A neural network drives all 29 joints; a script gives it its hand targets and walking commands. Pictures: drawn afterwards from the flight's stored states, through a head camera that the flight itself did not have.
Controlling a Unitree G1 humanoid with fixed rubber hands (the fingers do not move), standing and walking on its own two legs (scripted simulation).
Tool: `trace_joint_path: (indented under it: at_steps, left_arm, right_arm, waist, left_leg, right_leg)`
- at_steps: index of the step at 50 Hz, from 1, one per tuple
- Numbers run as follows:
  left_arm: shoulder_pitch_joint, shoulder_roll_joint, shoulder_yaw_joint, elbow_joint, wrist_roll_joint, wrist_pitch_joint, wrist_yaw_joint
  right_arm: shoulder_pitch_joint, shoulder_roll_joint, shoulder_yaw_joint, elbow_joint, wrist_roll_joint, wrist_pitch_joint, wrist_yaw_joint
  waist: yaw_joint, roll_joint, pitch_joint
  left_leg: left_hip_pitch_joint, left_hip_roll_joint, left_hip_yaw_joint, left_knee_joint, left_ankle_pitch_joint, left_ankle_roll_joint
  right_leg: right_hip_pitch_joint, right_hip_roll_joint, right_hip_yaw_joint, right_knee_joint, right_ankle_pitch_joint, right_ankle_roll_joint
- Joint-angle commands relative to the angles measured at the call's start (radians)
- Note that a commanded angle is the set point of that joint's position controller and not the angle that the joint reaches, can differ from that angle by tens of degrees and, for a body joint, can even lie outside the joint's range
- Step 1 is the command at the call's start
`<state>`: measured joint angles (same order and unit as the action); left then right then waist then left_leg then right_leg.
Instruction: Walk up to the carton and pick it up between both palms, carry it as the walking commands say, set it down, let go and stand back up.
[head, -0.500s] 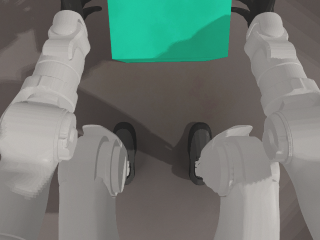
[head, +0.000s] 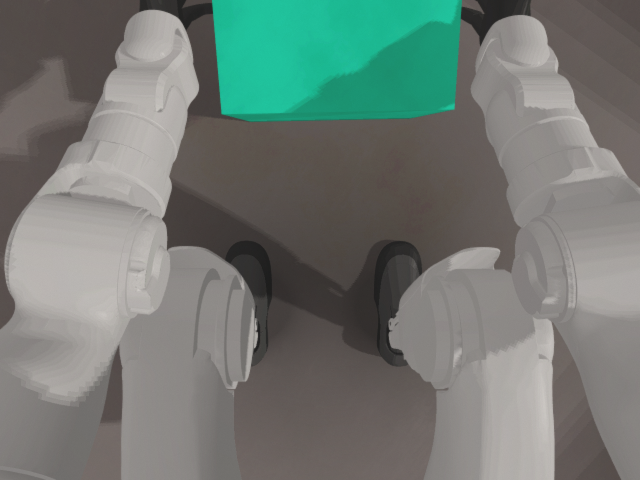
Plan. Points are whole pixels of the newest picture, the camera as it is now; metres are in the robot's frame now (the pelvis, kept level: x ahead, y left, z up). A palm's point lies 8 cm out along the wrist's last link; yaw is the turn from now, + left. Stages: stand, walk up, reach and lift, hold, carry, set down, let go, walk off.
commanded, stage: reach and lift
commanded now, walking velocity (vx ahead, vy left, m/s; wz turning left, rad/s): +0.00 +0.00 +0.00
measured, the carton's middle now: (332, 49) +0.52 +0.00 -0.27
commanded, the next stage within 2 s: none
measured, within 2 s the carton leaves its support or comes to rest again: leaves its support in 0.38 s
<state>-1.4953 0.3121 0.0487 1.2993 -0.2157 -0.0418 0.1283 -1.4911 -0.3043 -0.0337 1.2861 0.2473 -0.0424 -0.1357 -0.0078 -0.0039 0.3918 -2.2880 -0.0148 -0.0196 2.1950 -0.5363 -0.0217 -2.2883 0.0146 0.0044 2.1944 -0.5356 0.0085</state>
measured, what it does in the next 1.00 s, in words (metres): stands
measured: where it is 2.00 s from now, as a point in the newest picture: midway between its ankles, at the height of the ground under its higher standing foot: (322, 322)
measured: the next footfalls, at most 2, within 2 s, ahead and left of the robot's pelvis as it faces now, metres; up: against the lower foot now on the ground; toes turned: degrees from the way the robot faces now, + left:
none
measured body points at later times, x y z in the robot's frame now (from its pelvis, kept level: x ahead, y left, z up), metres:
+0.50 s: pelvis +0.01 +0.00 -0.01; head +0.36 +0.00 +0.26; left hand +0.54 +0.16 -0.19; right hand +0.54 -0.16 -0.18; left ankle +0.12 +0.12 -0.33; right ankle +0.12 -0.12 -0.33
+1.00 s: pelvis +0.00 +0.00 +0.01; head +0.34 +0.00 +0.31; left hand +0.55 +0.16 -0.12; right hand +0.55 -0.16 -0.12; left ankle +0.12 +0.13 -0.33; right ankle +0.12 -0.12 -0.33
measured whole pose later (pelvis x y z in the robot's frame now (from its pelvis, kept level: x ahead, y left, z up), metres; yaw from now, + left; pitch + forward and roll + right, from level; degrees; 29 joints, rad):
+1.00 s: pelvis +0.00 +0.00 +0.01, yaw +0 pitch +42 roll +0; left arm -1.30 0.20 0.29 0.96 0.00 0.20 0.13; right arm -1.27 -0.18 -0.31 0.91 -0.01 0.21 -0.12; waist -0.01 0.00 0.12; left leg -2.34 -0.07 -0.03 2.14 -0.53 -0.04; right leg -2.34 0.06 0.03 2.14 -0.53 0.04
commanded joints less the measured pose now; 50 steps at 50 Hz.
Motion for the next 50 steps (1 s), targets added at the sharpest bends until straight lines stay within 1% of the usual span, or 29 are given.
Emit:
trace_joint_path:
  at_steps: [1,2,4,6,12,15,20,23,31,36,44,50]
  left_arm:
    - [-0.377,-0.634,-0.087,-0.166,0.063,0.033,-0.195]
    - [-0.391,-0.69,-0.09,-0.181,0.072,0.045,-0.217]
    - [-0.373,-0.743,-0.075,-0.191,0.087,0.06,-0.238]
    - [-0.36,-0.783,-0.071,-0.203,0.084,0.073,-0.257]
    - [-0.333,-0.851,-0.07,-0.239,0.074,0.089,-0.281]
    - [-0.336,-0.87,-0.078,-0.259,0.067,0.089,-0.284]
    - [-0.382,-0.9,-0.12,-0.323,0.033,0.083,-0.276]
    - [-0.407,-0.908,-0.136,-0.349,0.028,0.087,-0.269]
    - [-0.459,-0.923,-0.135,-0.396,0.054,0.118,-0.262]
    - [-0.484,-0.955,-0.135,-0.428,0.065,0.143,-0.262]
    - [-0.454,-1.059,-0.131,-0.469,0.095,0.202,-0.279]
    - [-0.37,-1.123,-0.107,-0.475,0.149,0.24,-0.298]
  right_arm:
    - [-0.399,0.655,0.106,-0.172,-0.055,0.034,0.202]
    - [-0.407,0.712,0.104,-0.18,-0.063,0.047,0.223]
    - [-0.399,0.761,0.1,-0.195,-0.076,0.061,0.246]
    - [-0.384,0.799,0.095,-0.214,-0.079,0.072,0.264]
    - [-0.35,0.868,0.083,-0.248,-0.078,0.086,0.287]
    - [-0.347,0.884,0.084,-0.265,-0.076,0.086,0.287]
    - [-0.373,0.912,0.109,-0.32,-0.058,0.082,0.276]
    - [-0.387,0.923,0.12,-0.345,-0.057,0.089,0.271]
    - [-0.431,0.951,0.123,-0.395,-0.081,0.127,0.273]
    - [-0.456,0.978,0.124,-0.438,-0.095,0.155,0.278]
    - [-0.446,1.047,0.122,-0.512,-0.141,0.208,0.295]
    - [-0.378,1.096,0.102,-0.518,-0.187,0.243,0.314]
  waist:
    - [0.008,0.003,-0.991]
    - [0.007,0.001,-0.98]
    - [0.012,0.004,-0.973]
    - [0.013,0.006,-0.971]
    - [0.01,0.005,-0.983]
    - [0.009,0.007,-1.006]
    - [0.0,0.013,-1.131]
    - [-0.001,0.016,-1.191]
    - [0.009,0.014,-1.267]
    - [0.008,0.011,-1.341]
    - [-0.007,0.014,-1.463]
    - [-0.006,0.016,-1.457]
  left_leg:
    - [0.422,-0.069,0.023,-0.139,0.23,0.012]
    - [0.413,-0.073,0.024,-0.138,0.224,0.017]
    - [0.405,-0.076,0.03,-0.127,0.23,0.02]
    - [0.399,-0.079,0.035,-0.118,0.242,0.022]
    - [0.391,-0.085,0.038,-0.104,0.296,0.026]
    - [0.397,-0.089,0.039,-0.101,0.321,0.027]
    - [0.463,-0.095,0.045,-0.099,0.375,0.026]
    - [0.492,-0.097,0.051,-0.11,0.371,0.024]
    - [0.506,-0.097,0.07,-0.153,0.262,0.023]
    - [0.532,-0.099,0.082,-0.173,0.222,0.023]
    - [0.579,-0.109,0.095,-0.201,0.229,0.017]
    - [0.559,-0.116,0.101,-0.224,0.251,0.012]
  right_leg:
    - [0.434,0.072,-0.005,-0.14,0.237,-0.007]
    - [0.427,0.077,-0.004,-0.141,0.229,-0.009]
    - [0.414,0.08,-0.009,-0.129,0.231,-0.01]
    - [0.41,0.082,-0.013,-0.124,0.243,-0.01]
    - [0.403,0.088,-0.022,-0.116,0.3,-0.01]
    - [0.408,0.091,-0.026,-0.114,0.324,-0.011]
    - [0.458,0.096,-0.038,-0.111,0.37,-0.011]
    - [0.477,0.097,-0.048,-0.119,0.363,-0.009]
    - [0.496,0.093,-0.063,-0.156,0.253,-0.006]
    - [0.522,0.094,-0.071,-0.176,0.211,-0.002]
    - [0.548,0.103,-0.092,-0.203,0.207,0.004]
    - [0.51,0.114,-0.1,-0.226,0.222,0.006]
